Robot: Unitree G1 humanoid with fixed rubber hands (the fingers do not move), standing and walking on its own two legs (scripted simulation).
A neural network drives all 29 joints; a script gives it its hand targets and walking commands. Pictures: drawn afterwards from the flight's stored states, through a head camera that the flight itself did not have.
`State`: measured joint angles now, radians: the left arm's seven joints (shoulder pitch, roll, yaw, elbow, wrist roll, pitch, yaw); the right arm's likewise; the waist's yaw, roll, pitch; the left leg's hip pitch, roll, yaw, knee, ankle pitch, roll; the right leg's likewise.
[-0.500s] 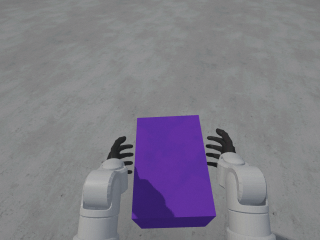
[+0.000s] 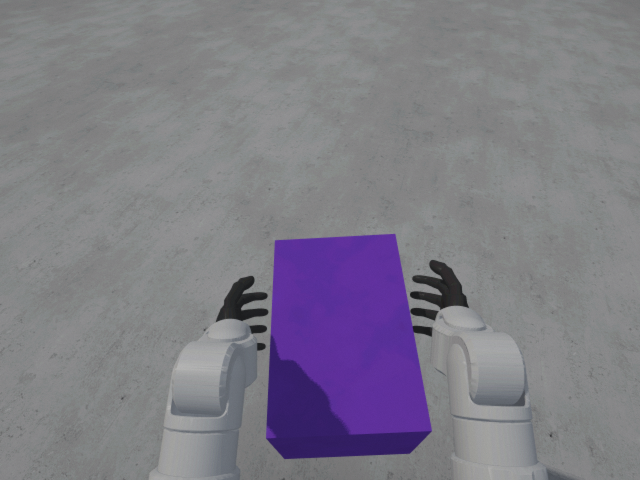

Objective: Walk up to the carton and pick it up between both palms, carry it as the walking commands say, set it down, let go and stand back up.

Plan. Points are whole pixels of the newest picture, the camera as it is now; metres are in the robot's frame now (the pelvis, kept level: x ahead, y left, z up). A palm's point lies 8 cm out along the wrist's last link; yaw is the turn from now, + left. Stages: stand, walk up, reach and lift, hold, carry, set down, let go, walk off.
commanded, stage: carry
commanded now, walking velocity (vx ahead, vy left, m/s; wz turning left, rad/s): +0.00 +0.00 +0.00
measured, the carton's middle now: (340, 344) +0.32 +0.00 +0.00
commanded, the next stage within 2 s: none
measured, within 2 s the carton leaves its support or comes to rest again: neither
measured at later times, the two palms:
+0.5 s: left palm (229, 326) +0.30 +0.14 +0.07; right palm (437, 315) +0.31 -0.12 +0.08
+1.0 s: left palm (265, 258) +0.41 +0.11 +0.08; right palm (446, 251) +0.41 -0.15 +0.09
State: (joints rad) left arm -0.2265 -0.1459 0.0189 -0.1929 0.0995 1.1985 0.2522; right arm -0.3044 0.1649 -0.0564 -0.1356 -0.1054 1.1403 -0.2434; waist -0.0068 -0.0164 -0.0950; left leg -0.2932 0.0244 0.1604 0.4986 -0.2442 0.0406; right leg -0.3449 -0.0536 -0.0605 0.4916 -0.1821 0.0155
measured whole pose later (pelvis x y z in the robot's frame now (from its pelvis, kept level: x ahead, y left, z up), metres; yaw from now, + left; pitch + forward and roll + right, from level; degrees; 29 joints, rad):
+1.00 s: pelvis +0.14 -0.02 -0.01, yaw -2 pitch +6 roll +0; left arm -0.15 -0.13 0.00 -0.35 0.07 1.26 0.30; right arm -0.23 0.15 0.02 -0.28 -0.04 1.20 -0.27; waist -0.01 -0.02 -0.13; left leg -0.13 0.07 0.22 0.48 -0.44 -0.02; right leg -0.27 -0.07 -0.14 0.65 -0.37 0.01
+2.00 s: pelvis +0.74 -0.01 +0.00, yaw -4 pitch +4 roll -4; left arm -0.17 -0.14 -0.04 -0.40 0.06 1.26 0.29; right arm -0.23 0.15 -0.02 -0.37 -0.05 1.20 -0.25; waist -0.01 0.03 -0.05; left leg 0.08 0.01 0.19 0.21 -0.36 0.07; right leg -0.51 -0.02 -0.23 0.58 -0.14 0.00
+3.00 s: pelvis +1.47 +0.09 -0.01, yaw +26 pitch +4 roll -2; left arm -0.15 -0.13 -0.07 -0.41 0.03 1.24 0.28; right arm -0.22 0.14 -0.04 -0.38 -0.07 1.17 -0.25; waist 0.00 0.03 -0.06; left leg -0.09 -0.06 0.01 0.69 -0.44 0.10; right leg -0.45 -0.02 -0.24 0.45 -0.05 -0.05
